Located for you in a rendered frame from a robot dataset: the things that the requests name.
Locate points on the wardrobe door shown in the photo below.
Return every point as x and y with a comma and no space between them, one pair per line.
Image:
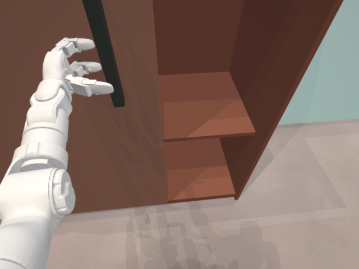
115,154

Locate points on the left robot upper arm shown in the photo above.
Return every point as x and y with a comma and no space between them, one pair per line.
32,204

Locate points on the left robot hand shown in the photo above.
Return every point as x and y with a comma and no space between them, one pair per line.
56,66

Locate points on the handle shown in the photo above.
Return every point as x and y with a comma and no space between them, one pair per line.
98,25

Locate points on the robot left forearm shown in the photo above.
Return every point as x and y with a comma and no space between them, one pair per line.
45,132

